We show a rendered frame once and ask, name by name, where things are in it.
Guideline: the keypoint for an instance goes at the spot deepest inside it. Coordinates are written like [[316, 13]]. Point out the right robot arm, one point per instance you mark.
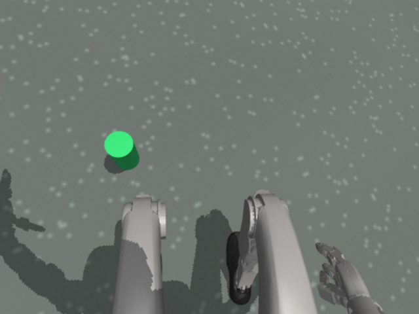
[[363, 305]]

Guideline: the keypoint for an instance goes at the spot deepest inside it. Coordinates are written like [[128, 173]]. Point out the can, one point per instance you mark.
[[120, 146]]

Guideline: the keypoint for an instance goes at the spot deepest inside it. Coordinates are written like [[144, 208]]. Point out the right robot hand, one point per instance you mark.
[[349, 283]]

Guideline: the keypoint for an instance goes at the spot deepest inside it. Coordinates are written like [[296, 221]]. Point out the right robot foot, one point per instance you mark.
[[238, 296]]

